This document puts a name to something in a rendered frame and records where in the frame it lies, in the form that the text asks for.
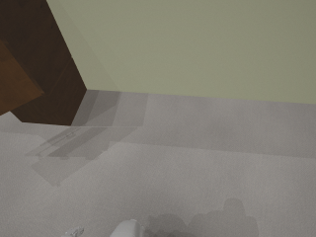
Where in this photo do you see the cupboard door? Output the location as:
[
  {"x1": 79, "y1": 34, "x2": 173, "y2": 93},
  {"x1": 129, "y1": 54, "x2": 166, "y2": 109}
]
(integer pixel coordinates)
[{"x1": 0, "y1": 40, "x2": 41, "y2": 116}]

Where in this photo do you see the robot left hand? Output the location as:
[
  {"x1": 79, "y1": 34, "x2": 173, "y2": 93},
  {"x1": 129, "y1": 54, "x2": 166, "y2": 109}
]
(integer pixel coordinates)
[{"x1": 61, "y1": 226, "x2": 84, "y2": 237}]

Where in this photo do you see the left robot thigh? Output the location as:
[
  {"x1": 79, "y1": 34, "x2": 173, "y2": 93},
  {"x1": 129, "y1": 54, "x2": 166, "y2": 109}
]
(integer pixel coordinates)
[{"x1": 110, "y1": 220, "x2": 144, "y2": 237}]

